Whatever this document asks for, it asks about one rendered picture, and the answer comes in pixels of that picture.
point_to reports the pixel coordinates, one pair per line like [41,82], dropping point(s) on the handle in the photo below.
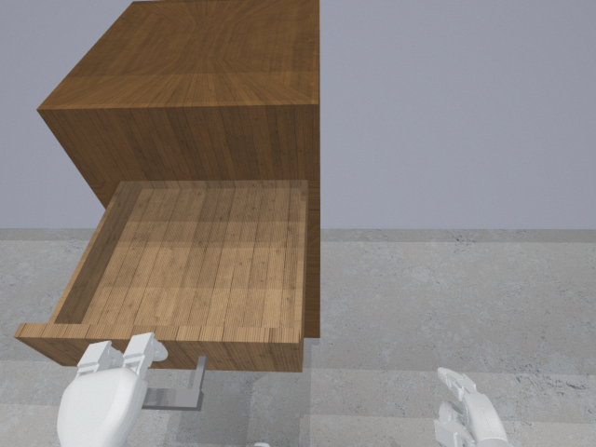
[178,399]

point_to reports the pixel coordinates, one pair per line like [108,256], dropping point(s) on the cabinet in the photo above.
[200,90]

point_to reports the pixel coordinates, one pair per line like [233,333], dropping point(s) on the left robot hand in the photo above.
[101,406]

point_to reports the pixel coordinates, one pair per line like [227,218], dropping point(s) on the right robot hand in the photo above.
[476,421]

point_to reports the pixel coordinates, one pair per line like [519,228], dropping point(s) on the drawer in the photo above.
[212,268]

